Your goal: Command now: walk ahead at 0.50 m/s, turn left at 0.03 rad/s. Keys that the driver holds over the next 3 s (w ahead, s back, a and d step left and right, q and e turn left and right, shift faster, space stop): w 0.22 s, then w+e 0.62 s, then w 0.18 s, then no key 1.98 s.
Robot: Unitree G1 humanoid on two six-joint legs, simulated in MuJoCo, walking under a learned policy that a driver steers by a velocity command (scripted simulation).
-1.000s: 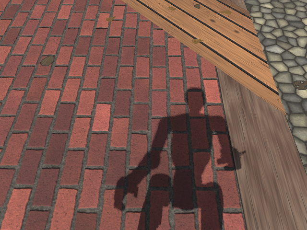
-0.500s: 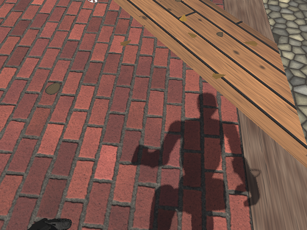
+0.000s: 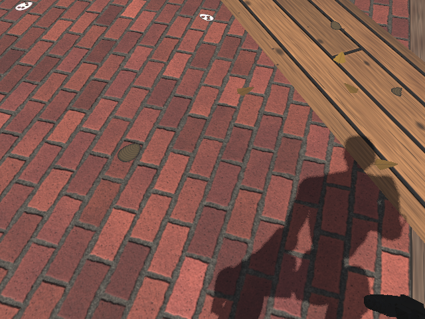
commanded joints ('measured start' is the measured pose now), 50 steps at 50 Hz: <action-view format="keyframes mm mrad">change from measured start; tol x32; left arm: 1 17 187 46 -23 -4 8 11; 26 -393 52 5 -217 2 2 -45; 33 66 250 90 -174 -9 10 -24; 50 -5 157 58 -158 0 9 18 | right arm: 1 -77 -93 -26 -93 2 -24 12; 6 413 -233 -81 30 -11 -9 -9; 50 -96 -118 -22 -34 -11 -49 -5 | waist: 1 -42 -117 28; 6 -219 206 -435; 10 -120 43 -52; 27 -167 14 56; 33 10 -217 -413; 50 -17 -118 0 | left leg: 1 31 -25 17 -48 -74 36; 4 620 36 -43 -39 -26 141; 6 1031 332 -707 -204 -282 335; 13 414 159 -175 -401 -47 237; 25 649 196 102 -397 78 155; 30 679 170 197 43 679 77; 33 -149 -116 -49 838 -597 -29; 50 86 -28 -28 -28 53 -35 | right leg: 1 29 -300 139 23 499 -134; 3 -2 -245 83 245 766 -97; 7 -805 -75 125 1069 -227 1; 20 -663 -153 67 492 413 36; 30 -369 3 -89 315 172 -98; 33 413 -385 845 94 -10 -384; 40 -206 -216 361 -9 401 -279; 50 -175 -205 301 45 228 -179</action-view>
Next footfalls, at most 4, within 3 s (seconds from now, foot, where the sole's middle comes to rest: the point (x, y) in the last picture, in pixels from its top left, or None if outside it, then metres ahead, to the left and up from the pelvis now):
0.08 left None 0.22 0.13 -0.78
0.62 right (286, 312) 0.50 -0.13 -0.78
1.08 left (251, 216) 0.83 -0.01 -0.78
1.46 right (319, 241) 0.75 -0.25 -0.78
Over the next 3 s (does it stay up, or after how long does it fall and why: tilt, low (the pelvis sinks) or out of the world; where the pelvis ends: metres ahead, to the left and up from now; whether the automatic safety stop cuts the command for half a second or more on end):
stays up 0.76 -0.10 0.00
